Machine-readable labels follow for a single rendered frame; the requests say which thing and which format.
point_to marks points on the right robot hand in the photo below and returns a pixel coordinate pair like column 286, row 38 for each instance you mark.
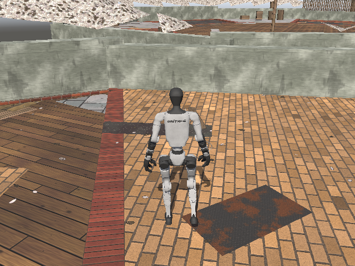
column 204, row 158

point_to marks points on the left robot hand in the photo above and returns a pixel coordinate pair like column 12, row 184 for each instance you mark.
column 146, row 164

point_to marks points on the right robot upper arm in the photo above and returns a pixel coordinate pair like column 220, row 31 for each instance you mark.
column 197, row 125

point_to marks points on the left robot forearm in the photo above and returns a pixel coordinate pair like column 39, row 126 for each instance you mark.
column 150, row 149

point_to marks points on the robot right thigh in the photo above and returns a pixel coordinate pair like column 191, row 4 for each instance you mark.
column 190, row 162

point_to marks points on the right robot forearm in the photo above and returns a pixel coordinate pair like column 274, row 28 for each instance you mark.
column 203, row 146

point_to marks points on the robot right foot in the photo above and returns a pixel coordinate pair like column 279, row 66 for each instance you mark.
column 193, row 220

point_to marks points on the left robot upper arm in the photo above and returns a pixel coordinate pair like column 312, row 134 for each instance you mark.
column 156, row 126

